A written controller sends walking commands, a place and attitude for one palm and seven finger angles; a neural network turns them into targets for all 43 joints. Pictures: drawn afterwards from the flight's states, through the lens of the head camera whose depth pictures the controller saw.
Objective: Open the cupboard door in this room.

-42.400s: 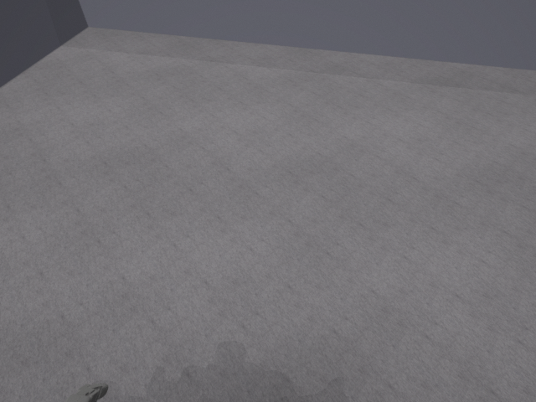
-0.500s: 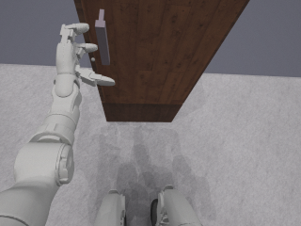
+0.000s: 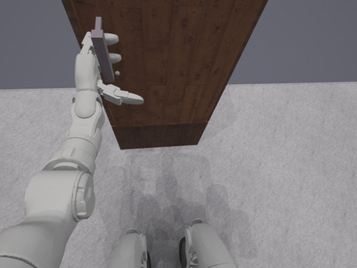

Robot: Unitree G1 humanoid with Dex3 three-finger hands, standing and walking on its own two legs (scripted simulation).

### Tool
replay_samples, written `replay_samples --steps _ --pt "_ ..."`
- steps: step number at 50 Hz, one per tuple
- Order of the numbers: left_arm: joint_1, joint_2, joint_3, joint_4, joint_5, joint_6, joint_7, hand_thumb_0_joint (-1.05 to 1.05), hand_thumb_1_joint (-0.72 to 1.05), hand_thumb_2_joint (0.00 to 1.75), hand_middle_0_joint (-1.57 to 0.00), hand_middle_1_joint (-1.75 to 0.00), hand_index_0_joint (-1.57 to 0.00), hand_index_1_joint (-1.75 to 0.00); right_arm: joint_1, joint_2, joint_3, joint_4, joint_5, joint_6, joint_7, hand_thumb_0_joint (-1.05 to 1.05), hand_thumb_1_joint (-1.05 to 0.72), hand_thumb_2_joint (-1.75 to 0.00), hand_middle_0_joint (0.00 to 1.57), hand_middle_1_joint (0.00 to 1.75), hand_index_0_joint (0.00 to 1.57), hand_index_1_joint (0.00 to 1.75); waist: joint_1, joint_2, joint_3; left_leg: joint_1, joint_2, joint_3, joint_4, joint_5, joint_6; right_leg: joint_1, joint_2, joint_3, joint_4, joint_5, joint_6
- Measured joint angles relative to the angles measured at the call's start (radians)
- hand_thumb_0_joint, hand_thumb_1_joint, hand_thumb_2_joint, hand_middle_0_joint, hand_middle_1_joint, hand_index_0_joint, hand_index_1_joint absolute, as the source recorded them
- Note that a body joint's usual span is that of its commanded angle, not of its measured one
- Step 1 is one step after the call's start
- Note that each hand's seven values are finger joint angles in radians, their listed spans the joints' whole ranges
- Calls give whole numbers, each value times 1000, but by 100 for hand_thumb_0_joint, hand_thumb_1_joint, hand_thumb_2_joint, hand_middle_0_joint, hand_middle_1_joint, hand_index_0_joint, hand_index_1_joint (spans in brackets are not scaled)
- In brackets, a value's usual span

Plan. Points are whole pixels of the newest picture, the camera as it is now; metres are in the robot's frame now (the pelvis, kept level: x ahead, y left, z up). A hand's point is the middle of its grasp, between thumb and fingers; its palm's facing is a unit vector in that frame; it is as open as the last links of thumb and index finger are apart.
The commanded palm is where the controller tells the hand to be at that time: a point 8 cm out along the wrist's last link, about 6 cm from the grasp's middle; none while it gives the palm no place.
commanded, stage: slide the fingers in behind the handle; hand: left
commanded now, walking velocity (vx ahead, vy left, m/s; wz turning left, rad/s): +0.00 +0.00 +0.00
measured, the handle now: (104, 51) +0.58 +0.12 +0.07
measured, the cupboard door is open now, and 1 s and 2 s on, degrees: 0 0 39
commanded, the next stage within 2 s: close the thumb around the handle in 0.14 s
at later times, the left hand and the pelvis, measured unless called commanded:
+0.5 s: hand (117, 73) +0.52 +0.09 +0.06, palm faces +0.00 -1.00 -0.02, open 12.2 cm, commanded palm +0.50 +0.12 +0.05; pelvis +0.00 -0.01 +0.00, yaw +0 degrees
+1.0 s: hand (117, 72) +0.53 +0.09 +0.06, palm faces +0.00 -1.00 -0.01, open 5.5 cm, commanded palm +0.50 +0.12 +0.05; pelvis +0.00 -0.01 +0.00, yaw +0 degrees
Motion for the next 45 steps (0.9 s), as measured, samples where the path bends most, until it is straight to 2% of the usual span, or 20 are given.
replay_samples --steps 14,19,25,40,45 --pt "6 13 38 -9 -17 14 -24 -1 -50 30 -29 -120 -26 -120 26 -4 2 10 10 9 -11 0 -91 -90 20 30 20 30 4 -2 7 5 6 4 -14 9 -11 -4 7 5 -2 6 -11" --pt "11 25 45 -6 -14 9 -38 -1 -42 33 -30 -120 -27 -121 23 -12 0 4 13 6 -16 0 -91 -90 20 30 20 30 0 -6 7 10 9 3 -18 11 -15 -1 10 4 -5 7 -15" --pt "4 31 41 -2 -16 8 -48 -1 -20 43 -32 -123 -29 -123 16 -19 -3 -1 15 2 -22 0 -91 -90 20 30 20 30 0 -8 6 5 8 -2 -18 12 -18 -4 9 -1 -4 6 -18" --pt "-9 35 40 -1 -20 21 -56 0 59 76 -37 -131 -36 -131 2 -12 3 -5 15 1 -22 0 -91 -90 20 30 20 30 1 -6 4 -8 7 -6 -9 9 -19 -15 9 -4 3 3 -19" --pt "-8 32 39 -1 -25 21 -53 1 77 84 -39 -133 -37 -133 6 -9 4 -3 15 2 -21 0 -91 -90 20 30 20 30 3 -4 5 -5 7 -4 -9 8 -17 -13 9 -2 2 2 -17"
